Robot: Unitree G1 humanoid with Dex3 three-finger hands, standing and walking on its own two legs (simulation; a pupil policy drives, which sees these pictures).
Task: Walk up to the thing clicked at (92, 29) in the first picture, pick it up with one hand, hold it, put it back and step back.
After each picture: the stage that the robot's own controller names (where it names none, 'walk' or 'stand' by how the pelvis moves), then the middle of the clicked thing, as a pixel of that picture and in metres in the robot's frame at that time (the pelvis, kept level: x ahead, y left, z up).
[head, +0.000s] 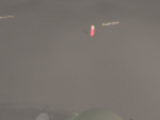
stand; (92, 30) +2.11 +0.03 -0.65
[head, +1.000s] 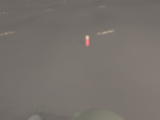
walk; (87, 40) +1.95 +0.24 -0.63
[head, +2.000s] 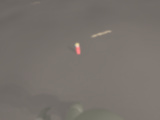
walk; (77, 48) +1.33 +0.40 -0.65
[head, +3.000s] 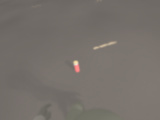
walk; (76, 66) +0.87 +0.33 -0.65
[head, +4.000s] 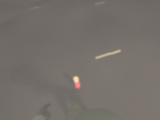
walk; (76, 82) +0.58 +0.25 -0.64
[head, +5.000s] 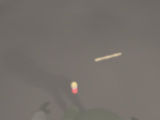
stand; (74, 88) +0.43 +0.19 -0.63
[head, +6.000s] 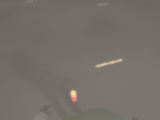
stand; (73, 96) +0.37 +0.19 -0.65
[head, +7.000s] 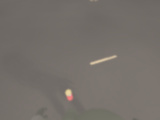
stand; (69, 95) +0.35 +0.23 -0.64
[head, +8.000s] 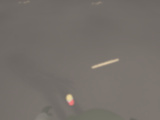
stand; (70, 100) +0.31 +0.23 -0.66
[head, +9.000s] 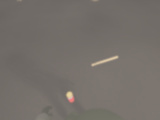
stand; (70, 97) +0.33 +0.24 -0.66
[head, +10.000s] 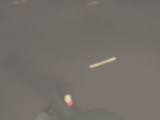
stand; (68, 100) +0.30 +0.24 -0.66
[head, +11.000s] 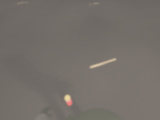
stand; (68, 100) +0.31 +0.25 -0.66
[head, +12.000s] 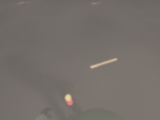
stand; (69, 100) +0.31 +0.25 -0.66
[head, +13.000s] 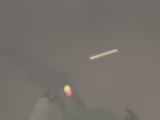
go down; (68, 90) +0.34 +0.24 -0.63
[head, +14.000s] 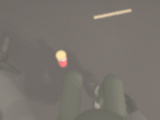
go down; (62, 60) +0.42 +0.25 -0.25
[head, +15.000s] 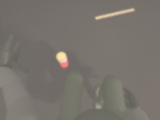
close in; (63, 61) +0.42 +0.25 -0.26
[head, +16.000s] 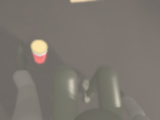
close in; (39, 54) +0.40 +0.27 -0.16
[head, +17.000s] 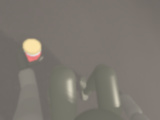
close; (33, 53) +0.40 +0.29 -0.16
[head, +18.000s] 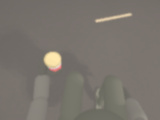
lift; (54, 65) +0.32 +0.26 -0.03
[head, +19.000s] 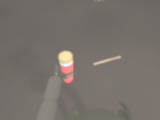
hold; (67, 69) +0.32 +0.17 +0.09
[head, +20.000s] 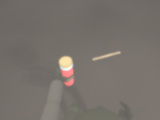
hold; (67, 73) +0.32 +0.17 +0.02
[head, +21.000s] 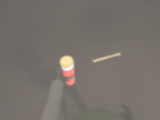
hold; (68, 72) +0.32 +0.16 +0.03
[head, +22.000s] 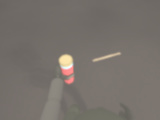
crouch; (67, 71) +0.33 +0.17 +0.03
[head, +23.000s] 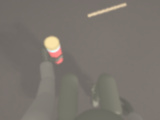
crouch; (55, 52) +0.44 +0.22 -0.08
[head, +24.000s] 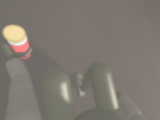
lower; (20, 45) +0.45 +0.29 -0.17
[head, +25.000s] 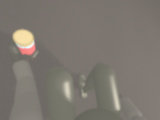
lower; (27, 48) +0.42 +0.30 -0.16
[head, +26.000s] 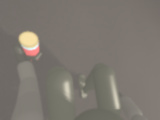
lower; (32, 49) +0.42 +0.28 -0.17
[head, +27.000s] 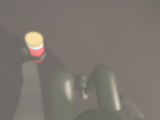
lower; (36, 50) +0.42 +0.27 -0.16
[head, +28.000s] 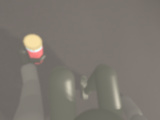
loosen; (35, 52) +0.40 +0.27 -0.16
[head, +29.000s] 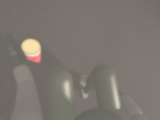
withdraw; (33, 54) +0.39 +0.27 -0.17
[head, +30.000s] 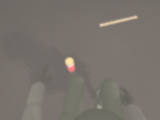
walk; (70, 65) +0.42 +0.21 -0.34
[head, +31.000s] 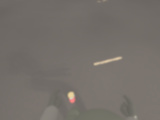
stand; (71, 97) +0.33 +0.19 -0.59
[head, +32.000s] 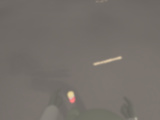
stand; (71, 97) +0.34 +0.20 -0.59
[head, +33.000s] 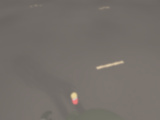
stand; (74, 98) +0.36 +0.19 -0.65
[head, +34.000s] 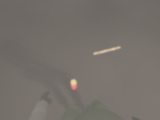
walk; (73, 84) +0.40 +0.15 -0.64
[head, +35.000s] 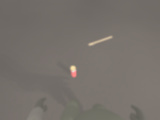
walk; (73, 71) +0.59 +0.22 -0.63
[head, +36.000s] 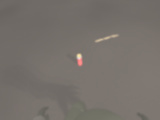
walk; (79, 60) +0.91 +0.27 -0.64
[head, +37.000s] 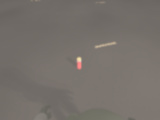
stand; (79, 63) +0.96 +0.22 -0.65
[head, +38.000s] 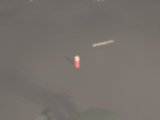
stand; (77, 62) +0.98 +0.26 -0.66
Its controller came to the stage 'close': yes
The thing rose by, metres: 0.69
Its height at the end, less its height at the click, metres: +0.00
